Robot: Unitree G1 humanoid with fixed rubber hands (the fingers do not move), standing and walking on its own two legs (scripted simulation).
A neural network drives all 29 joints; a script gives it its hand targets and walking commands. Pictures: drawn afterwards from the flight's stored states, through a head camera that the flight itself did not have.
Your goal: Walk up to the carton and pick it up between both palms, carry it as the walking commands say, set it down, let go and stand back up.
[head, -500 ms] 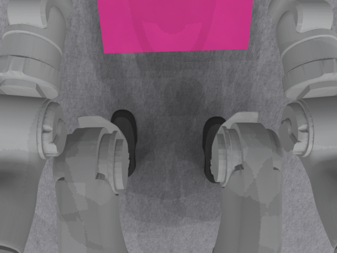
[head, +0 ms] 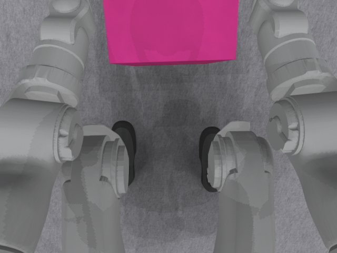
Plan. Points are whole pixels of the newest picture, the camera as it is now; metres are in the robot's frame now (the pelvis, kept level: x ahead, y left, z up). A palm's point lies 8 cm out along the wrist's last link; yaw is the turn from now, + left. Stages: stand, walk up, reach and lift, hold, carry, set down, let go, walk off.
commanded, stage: reach and lift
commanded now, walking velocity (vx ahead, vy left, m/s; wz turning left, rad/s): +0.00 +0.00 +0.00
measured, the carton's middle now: (169, 9) +0.53 -0.01 -0.24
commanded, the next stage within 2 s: none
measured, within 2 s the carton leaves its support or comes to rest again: leaves its support in 0.60 s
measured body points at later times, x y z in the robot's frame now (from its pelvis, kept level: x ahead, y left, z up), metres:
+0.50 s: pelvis +0.01 +0.00 -0.01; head +0.37 -0.02 +0.26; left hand +0.57 +0.14 -0.17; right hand +0.56 -0.16 -0.18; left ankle +0.13 +0.14 -0.33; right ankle +0.11 -0.13 -0.33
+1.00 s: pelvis +0.01 +0.00 +0.00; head +0.36 -0.02 +0.28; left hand +0.57 +0.13 -0.13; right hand +0.56 -0.16 -0.15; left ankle +0.13 +0.14 -0.33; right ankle +0.11 -0.13 -0.33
